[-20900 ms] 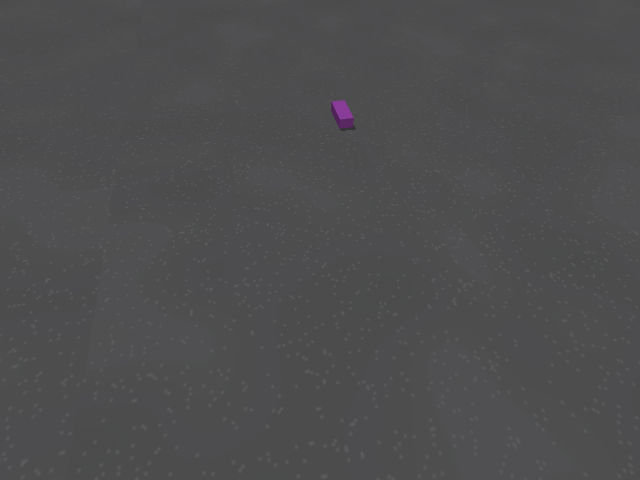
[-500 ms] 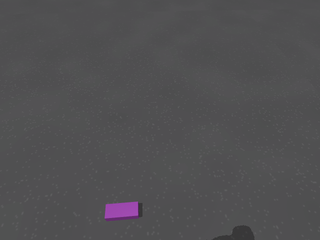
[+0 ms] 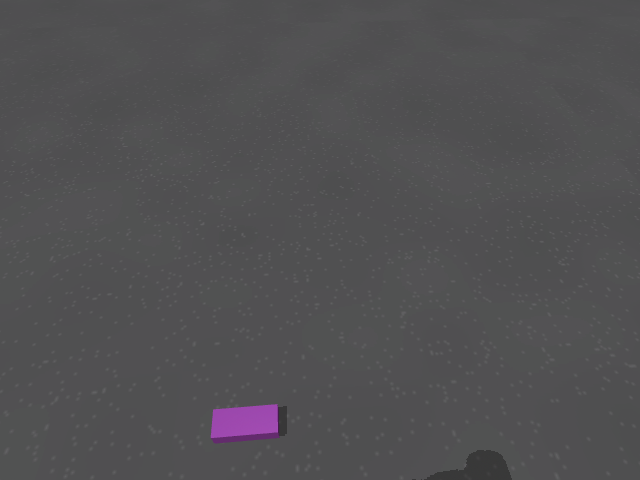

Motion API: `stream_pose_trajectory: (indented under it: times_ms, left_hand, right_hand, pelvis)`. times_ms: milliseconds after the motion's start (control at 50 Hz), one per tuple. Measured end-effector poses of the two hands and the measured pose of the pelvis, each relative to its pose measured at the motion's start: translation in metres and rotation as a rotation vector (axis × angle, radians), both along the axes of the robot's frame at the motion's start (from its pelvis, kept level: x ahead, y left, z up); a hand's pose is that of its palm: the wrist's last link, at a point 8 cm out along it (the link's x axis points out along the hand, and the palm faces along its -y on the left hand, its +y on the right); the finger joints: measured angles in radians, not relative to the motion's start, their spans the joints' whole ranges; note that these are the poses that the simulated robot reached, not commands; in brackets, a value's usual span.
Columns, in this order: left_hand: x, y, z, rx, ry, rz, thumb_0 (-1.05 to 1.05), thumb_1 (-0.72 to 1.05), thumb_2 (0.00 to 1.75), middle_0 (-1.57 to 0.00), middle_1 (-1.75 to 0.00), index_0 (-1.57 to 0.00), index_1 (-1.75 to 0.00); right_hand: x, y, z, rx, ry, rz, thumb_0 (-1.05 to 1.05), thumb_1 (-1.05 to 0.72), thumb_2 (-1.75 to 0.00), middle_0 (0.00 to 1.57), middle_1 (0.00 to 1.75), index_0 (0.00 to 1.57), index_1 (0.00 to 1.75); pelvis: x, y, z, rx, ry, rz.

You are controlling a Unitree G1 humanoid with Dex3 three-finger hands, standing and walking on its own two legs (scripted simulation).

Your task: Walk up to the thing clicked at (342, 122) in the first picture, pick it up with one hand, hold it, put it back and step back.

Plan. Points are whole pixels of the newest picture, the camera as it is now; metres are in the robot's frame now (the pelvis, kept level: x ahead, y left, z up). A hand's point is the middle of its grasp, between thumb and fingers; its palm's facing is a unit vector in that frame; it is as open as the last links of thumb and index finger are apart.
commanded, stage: stand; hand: left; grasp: from above
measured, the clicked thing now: (246, 423) +0.41 +0.22 -0.75
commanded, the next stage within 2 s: rise first in 0.38 s
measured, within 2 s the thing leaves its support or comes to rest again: neither
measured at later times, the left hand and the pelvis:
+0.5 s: hand out of the picture +0.07 +0.25 -0.16, palm faces -0.04 -0.94 -0.34, open 7.4 cm; pelvis +0.00 +0.00 +0.00, yaw +0 degrees
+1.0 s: hand out of the picture +0.13 +0.26 -0.21, palm faces -0.12 -0.91 -0.40, open 13.4 cm; pelvis -0.01 +0.01 -0.06, yaw +0 degrees
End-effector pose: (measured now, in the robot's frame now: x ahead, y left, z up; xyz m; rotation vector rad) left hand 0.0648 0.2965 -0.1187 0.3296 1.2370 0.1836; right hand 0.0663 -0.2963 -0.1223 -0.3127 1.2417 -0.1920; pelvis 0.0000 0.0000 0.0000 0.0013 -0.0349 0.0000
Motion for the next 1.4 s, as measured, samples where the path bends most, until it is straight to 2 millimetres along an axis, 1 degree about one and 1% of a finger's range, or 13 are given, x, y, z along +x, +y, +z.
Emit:
stream_pose_trajectory:
  times_ms: [500,520,560,620,680,760,840,920,1020,1140,1300,1340,1400]
  left_hand:
    - [0.003,0.001,-0.001,-0.003,0.003,-0.001,0.01,0.90,0.90,-0.20,-0.30,-0.20,-0.31]
    - [0.006,0.000,-0.001,-0.004,-0.015,0.011,0.01,0.89,0.90,-0.20,-0.31,-0.20,-0.31]
    - [0.020,-0.002,-0.001,-0.008,-0.081,0.033,0.01,0.86,0.91,-0.20,-0.34,-0.19,-0.35]
    - [0.044,-0.005,-0.008,-0.023,-0.109,0.031,0.01,0.75,0.94,-0.18,-0.45,-0.17,-0.45]
    - [0.070,-0.004,-0.014,-0.030,-0.142,-0.013,0.01,0.60,0.96,-0.14,-0.60,-0.13,-0.60]
    - [0.085,-0.001,-0.018,-0.008,-0.157,-0.072,0.01,0.35,0.98,-0.08,-0.80,-0.09,-0.79]
    - [0.081,0.001,-0.024,0.027,-0.105,-0.099,0.01,0.07,0.99,-0.06,-0.93,-0.07,-0.92]
    - [0.070,0.002,-0.038,0.045,-0.058,-0.103,0.01,-0.19,0.99,-0.06,-1.00,-0.06,-1.00]
    - [0.062,0.003,-0.059,0.062,-0.081,-0.123,0.00,-0.40,1.00,-0.06,-1.04,-0.06,-1.04]
    - [0.057,0.004,-0.073,0.093,-0.101,-0.169,0.00,-0.51,1.00,-0.07,-1.06,-0.07,-1.07]
    - [0.051,0.005,-0.085,0.134,-0.081,-0.222,0.00,-0.57,0.99,-0.08,-1.06,-0.08,-1.07]
    - [0.053,0.006,-0.094,0.150,-0.074,-0.247,0.00,-0.57,0.98,-0.08,-1.07,-0.08,-1.07]
    - [0.061,0.012,-0.114,0.187,-0.071,-0.303,0.00,-0.57,0.97,-0.08,-1.07,-0.09,-1.07]
  right_hand:
    - [0.003,0.001,0.001,-0.004,-0.001,-0.005,0.01,-0.90,-0.89,0.20,0.30,0.21,0.30]
    - [0.005,0.002,0.001,-0.004,-0.019,-0.013,0.01,-0.91,-0.90,0.20,0.30,0.21,0.30]
    - [0.011,0.007,0.002,-0.002,-0.080,-0.005,0.01,-0.92,-0.90,0.20,0.30,0.21,0.30]
    - [0.016,0.018,-0.001,0.015,-0.125,-0.001,0.01,-0.93,-0.90,0.20,0.30,0.20,0.30]
    - [0.016,0.028,-0.005,0.032,-0.156,-0.008,0.01,-0.94,-0.90,0.20,0.30,0.21,0.30]
    - [0.014,0.038,-0.011,0.052,-0.183,-0.029,0.01,-0.94,-0.90,0.20,0.30,0.21,0.30]
    - [0.018,0.045,-0.016,0.069,-0.211,-0.031,0.01,-0.94,-0.90,0.20,0.30,0.21,0.30]
    - [0.030,0.048,-0.022,0.070,-0.263,-0.013,0.01,-0.92,-0.90,0.20,0.30,0.21,0.30]
    - [0.048,0.050,-0.035,0.052,-0.322,0.027,0.01,-0.91,-0.90,0.20,0.30,0.21,0.30]
    - [0.070,0.055,-0.049,0.044,-0.373,0.066,0.01,-0.92,-0.90,0.20,0.30,0.21,0.30]
    - [0.088,0.063,-0.065,0.061,-0.434,0.105,0.01,-0.93,-0.90,0.20,0.30,0.21,0.30]
    - [0.090,0.063,-0.072,0.063,-0.447,0.119,0.01,-0.94,-0.90,0.20,0.30,0.21,0.30]
    - [0.092,0.061,-0.090,0.061,-0.459,0.145,0.01,-0.94,-0.90,0.20,0.30,0.21,0.30]
  pelvis:
    - [0.004,0.002,0.000,-0.001,0.001,-0.002]
    - [0.003,0.002,-0.001,-0.001,0.013,0.000]
    - [-0.001,0.002,-0.004,-0.002,0.035,0.011]
    - [-0.009,0.001,-0.009,-0.003,0.077,0.012]
    - [-0.013,0.000,-0.017,-0.005,0.128,0.007]
    - [-0.013,0.002,-0.025,-0.008,0.162,-0.003]
    - [-0.011,0.006,-0.032,-0.014,0.188,-0.003]
    - [-0.011,0.009,-0.045,-0.018,0.225,-0.005]
    - [-0.013,0.011,-0.067,-0.022,0.279,-0.003]
    - [-0.015,0.011,-0.088,-0.028,0.321,0.001]
    - [-0.017,0.010,-0.108,-0.038,0.376,0.008]
    - [-0.019,0.009,-0.116,-0.039,0.394,0.010]
    - [-0.025,0.007,-0.134,-0.037,0.433,0.012]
